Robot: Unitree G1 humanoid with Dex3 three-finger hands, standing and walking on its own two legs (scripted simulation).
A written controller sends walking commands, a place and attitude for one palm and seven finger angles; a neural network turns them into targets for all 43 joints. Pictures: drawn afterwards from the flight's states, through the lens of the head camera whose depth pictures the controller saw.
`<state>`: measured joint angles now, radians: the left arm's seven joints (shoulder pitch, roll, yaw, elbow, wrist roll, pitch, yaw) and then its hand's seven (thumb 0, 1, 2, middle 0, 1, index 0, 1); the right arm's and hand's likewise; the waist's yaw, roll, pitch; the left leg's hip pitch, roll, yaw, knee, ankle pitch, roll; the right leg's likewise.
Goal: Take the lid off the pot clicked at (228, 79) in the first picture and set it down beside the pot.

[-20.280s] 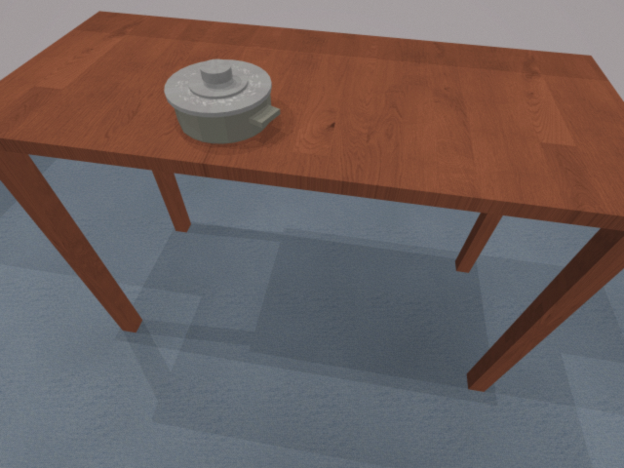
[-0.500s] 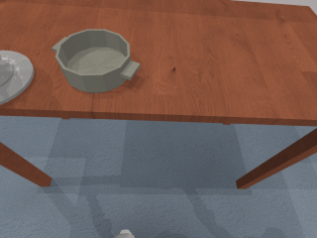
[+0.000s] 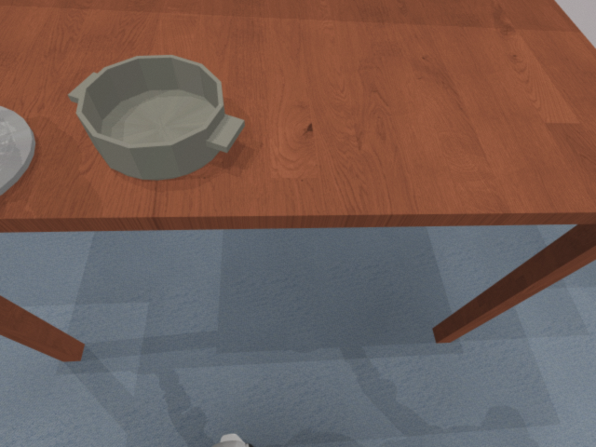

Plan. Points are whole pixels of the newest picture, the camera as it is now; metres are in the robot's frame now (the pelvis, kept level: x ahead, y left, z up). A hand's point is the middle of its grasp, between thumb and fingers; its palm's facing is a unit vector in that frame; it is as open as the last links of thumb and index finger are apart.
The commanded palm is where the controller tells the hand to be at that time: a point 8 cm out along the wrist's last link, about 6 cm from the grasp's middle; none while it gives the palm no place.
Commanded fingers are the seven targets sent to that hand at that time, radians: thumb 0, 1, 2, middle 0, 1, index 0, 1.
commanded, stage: open the fingers wide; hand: left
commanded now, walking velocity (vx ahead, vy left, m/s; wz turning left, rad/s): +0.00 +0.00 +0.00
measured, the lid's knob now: out of the picture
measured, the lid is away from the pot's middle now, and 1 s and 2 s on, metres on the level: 0.25 0.25 0.25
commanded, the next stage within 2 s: raise the empty hand in 0.04 s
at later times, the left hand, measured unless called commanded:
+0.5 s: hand out of the picture +0.46 +0.38 +0.20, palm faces -0.32 -0.15 -0.94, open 11.0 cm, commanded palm +0.50 +0.37 +0.27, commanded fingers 0.00 -0.14 0.91 -0.49 -0.60 -0.49 -0.60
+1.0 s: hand out of the picture +0.46 +0.38 +0.26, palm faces -0.24 -0.16 -0.96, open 11.0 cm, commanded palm +0.49 +0.38 +0.32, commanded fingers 0.00 -0.14 0.91 -0.49 -0.60 -0.49 -0.60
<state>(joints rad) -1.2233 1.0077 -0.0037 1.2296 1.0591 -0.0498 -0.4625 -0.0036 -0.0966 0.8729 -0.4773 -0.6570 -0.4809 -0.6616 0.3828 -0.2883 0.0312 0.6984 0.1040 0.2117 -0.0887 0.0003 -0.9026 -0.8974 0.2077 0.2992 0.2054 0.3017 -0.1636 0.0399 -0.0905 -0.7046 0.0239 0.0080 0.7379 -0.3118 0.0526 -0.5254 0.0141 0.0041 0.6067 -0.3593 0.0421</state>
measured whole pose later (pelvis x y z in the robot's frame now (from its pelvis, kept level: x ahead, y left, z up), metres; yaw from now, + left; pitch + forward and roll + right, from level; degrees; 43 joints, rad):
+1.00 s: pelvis +0.01 +0.00 +0.01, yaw +1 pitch +14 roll -3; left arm -1.39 1.05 -0.08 1.22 1.07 0.05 -0.53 0.00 -0.13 0.91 -0.50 -0.59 -0.50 -0.60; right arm 0.36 -0.30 0.04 0.70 0.11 0.20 -0.07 0.00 -0.90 -0.90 0.21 0.30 0.20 0.30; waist -0.15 0.04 -0.08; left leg -0.62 0.01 0.00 0.66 -0.29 0.05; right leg -0.43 0.01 0.00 0.52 -0.34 0.04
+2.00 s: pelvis +0.01 -0.02 +0.01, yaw +2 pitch +11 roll -2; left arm -1.15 1.02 0.04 0.88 1.02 0.10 -0.55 0.00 -0.13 0.91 -0.50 -0.59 -0.51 -0.60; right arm 0.27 -0.29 0.02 0.60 0.12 0.26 -0.02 0.00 -0.91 -0.90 0.20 0.30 0.20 0.30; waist -0.10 0.06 -0.08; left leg -0.53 0.00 0.00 0.60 -0.27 0.03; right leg -0.36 -0.01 -0.01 0.51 -0.34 0.03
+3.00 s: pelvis +0.01 -0.06 +0.03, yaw +1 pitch -3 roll +0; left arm -0.26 0.49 0.48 -0.05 -0.08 -0.07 0.09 0.00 0.74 0.90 -0.25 -0.34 -0.25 -0.34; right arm 0.15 -0.24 0.03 0.67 0.04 -0.04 -0.06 0.01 -0.90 -0.90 0.21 0.30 0.20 0.30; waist 0.05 0.05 0.01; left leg -0.15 0.03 0.01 0.39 -0.20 -0.02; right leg -0.01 0.02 0.00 0.35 -0.29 -0.02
